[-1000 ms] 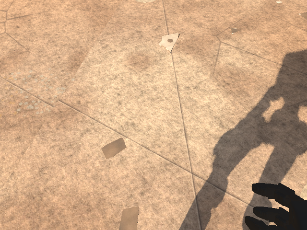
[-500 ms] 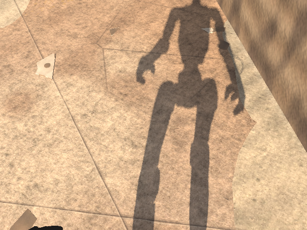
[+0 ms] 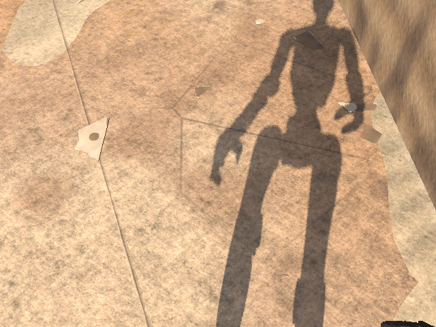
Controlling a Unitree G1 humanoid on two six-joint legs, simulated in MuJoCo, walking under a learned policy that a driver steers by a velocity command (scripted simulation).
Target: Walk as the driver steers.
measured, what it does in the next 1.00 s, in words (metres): walks ahead, turning left: right foot, then left foot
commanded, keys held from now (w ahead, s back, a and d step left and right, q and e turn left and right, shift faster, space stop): w+q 0.82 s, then w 0.12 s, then w+e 0.06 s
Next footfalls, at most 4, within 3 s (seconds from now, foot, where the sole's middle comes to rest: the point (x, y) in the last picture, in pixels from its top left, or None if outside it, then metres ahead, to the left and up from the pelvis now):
0.44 right None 0.45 -0.09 -0.75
0.96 left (143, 277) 0.59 0.28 -0.75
1.52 right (175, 179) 0.97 0.22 -0.75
1.98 left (116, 131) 1.20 0.48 -0.75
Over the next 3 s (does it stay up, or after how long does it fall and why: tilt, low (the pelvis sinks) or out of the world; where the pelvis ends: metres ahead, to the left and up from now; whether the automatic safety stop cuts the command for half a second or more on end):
stays up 1.58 0.27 0.01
